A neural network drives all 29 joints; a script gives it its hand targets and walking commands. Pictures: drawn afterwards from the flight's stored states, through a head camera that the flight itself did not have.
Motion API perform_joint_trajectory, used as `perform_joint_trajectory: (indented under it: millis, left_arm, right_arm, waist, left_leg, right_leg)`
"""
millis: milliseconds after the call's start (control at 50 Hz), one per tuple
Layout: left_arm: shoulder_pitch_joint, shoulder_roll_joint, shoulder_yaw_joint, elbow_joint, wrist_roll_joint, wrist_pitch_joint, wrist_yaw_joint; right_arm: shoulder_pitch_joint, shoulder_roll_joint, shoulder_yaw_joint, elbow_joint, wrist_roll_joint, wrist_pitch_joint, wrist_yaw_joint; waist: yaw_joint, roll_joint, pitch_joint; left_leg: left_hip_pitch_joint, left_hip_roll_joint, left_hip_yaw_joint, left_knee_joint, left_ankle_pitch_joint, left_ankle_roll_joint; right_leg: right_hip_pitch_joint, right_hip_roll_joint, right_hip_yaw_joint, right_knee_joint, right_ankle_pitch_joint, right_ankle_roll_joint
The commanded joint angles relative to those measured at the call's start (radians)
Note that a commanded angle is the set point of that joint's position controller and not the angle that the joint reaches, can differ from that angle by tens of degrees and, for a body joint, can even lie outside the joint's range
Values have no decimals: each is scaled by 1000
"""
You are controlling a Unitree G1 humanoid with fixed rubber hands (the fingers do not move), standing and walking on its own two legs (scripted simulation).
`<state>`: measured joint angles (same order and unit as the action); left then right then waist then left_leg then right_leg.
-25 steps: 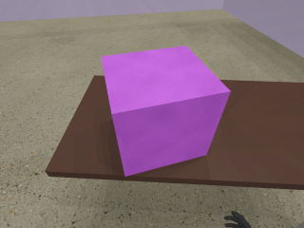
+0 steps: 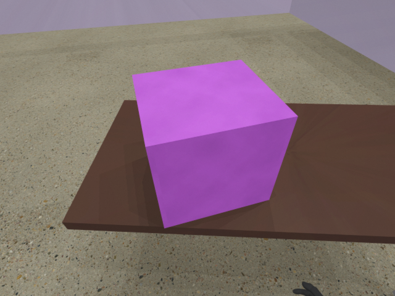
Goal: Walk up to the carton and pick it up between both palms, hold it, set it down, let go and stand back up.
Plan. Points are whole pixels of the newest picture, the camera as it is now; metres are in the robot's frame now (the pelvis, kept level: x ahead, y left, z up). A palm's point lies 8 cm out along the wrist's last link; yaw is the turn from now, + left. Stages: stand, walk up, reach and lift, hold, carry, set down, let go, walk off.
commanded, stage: stand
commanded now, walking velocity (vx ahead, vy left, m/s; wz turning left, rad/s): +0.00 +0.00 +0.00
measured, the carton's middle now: (204, 140) +0.50 +0.03 +0.04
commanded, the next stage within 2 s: none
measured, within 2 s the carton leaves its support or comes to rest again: neither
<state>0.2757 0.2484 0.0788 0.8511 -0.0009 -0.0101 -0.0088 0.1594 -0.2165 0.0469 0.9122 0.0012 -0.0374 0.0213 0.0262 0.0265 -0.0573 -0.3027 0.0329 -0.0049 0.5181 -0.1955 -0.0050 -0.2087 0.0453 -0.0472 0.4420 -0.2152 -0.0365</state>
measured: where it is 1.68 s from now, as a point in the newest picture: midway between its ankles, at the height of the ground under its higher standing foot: outside the picture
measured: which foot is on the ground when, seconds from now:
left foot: down 0.00-1.00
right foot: down 0.00-1.00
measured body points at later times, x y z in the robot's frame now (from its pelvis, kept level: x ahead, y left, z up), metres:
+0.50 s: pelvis -0.01 +0.00 +0.00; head -0.04 +0.00 +0.45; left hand +0.07 +0.27 -0.13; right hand +0.12 -0.23 -0.12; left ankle +0.05 +0.11 -0.74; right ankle +0.02 -0.10 -0.74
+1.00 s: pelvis -0.01 +0.00 +0.00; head -0.04 +0.00 +0.45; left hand +0.06 +0.28 -0.13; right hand +0.12 -0.23 -0.13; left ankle +0.05 +0.11 -0.74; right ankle +0.02 -0.10 -0.74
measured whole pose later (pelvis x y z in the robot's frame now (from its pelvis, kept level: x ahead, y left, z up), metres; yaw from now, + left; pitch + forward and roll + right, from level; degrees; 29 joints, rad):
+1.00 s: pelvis -0.01 +0.00 +0.00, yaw +0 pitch -2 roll -2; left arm 0.28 0.25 0.08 0.89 0.00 -0.01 -0.01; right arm 0.16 -0.22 0.05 0.96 0.00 -0.04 0.02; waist 0.03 0.03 -0.06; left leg -0.30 0.03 -0.01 0.52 -0.19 0.00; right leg -0.21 0.05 -0.05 0.44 -0.20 -0.04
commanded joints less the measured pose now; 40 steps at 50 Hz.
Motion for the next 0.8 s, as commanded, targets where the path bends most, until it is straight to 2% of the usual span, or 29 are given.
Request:
perform_joint_trajectory:
  millis: [0,40,120,160,180,240,280,340,360,380,440,540,740,760,780]
  left_arm:
    - [-36,259,34,30,32,-70,11]
    - [-29,260,34,36,31,-70,10]
    - [-41,260,34,39,32,-69,9]
    - [-33,260,33,44,28,-69,9]
    - [-39,257,33,46,30,-70,9]
    - [-53,259,33,45,28,-68,9]
    - [-43,261,34,53,31,-68,9]
    - [-42,258,30,55,26,-68,10]
    - [-50,263,32,57,29,-68,10]
    - [-47,263,36,52,28,-67,8]
    - [-45,268,34,61,27,-67,9]
    - [-42,264,35,63,28,-66,7]
    - [-52,270,40,69,27,-66,7]
    - [-53,270,40,69,27,-64,7]
    - [-45,270,40,71,26,-63,9]
  right_arm:
    - [-13,-301,-113,-37,-32,-26,-31]
    - [-12,-301,-110,-33,-34,-25,-30]
    - [-22,-299,-109,-32,-28,-26,-29]
    - [-17,-308,-111,-24,-32,-25,-30]
    - [-19,-303,-111,-23,-31,-25,-29]
    - [-36,-306,-110,-23,-31,-24,-30]
    - [-18,-303,-111,-21,-28,-23,-28]
    - [-30,-308,-110,-16,-31,-25,-30]
    - [-28,-299,-108,-17,-30,-23,-29]
    - [-24,-302,-108,-13,-31,-24,-29]
    - [-33,-302,-110,-9,-31,-23,-27]
    - [-32,-301,-109,-8,-29,-22,-26]
    - [-48,-301,-105,1,-27,-24,-27]
    - [-36,-300,-103,3,-26,-23,-27]
    - [-40,-299,-104,6,-28,-25,-28]
  waist:
    - [-21,55,-4]
    - [-20,68,-1]
    - [-23,53,-2]
    - [-17,77,-5]
    - [-21,57,2]
    - [-21,67,9]
    - [-23,48,10]
    - [-22,64,38]
    - [-30,54,29]
    - [-20,49,21]
    - [-22,65,40]
    - [-26,59,42]
    - [-20,76,52]
    - [-25,59,50]
    - [-24,73,58]
  left_leg:
    - [106,91,-113,-121,29,59]
    - [107,92,-111,-121,43,61]
    - [107,93,-111,-123,38,55]
    - [104,95,-113,-124,27,61]
    - [101,95,-113,-127,24,58]
    - [93,94,-111,-131,-5,57]
    - [90,92,-119,-145,-15,57]
    - [85,94,-123,-145,-27,60]
    - [87,92,-118,-145,-20,57]
    - [85,91,-116,-139,-22,56]
    - [76,87,-118,-149,-41,57]
    - [73,89,-122,-153,-69,58]
    - [63,93,-122,-158,-48,57]
    - [68,92,-123,-159,-43,57]
    - [63,92,-126,-160,-50,58]
  right_leg:
    - [9,-172,151,-138,-17,-12]
    - [5,-175,157,-135,-14,-14]
    - [4,-171,150,-137,-20,-11]
    - [10,-175,154,-135,-14,-14]
    - [9,-174,150,-137,-20,-12]
    - [-1,-172,155,-142,-42,-12]
    - [3,-172,154,-144,-61,-14]
    - [-18,-175,159,-153,-70,-15]
    - [-8,-175,156,-155,-74,-13]
    - [-1,-173,159,-156,-74,-12]
    - [-12,-173,160,-156,-88,-15]
    - [-17,-175,162,-161,-113,-17]
    - [-8,-177,165,-157,-73,-18]
    - [-5,-174,160,-156,-76,-14]
    - [-10,-175,161,-154,-75,-18]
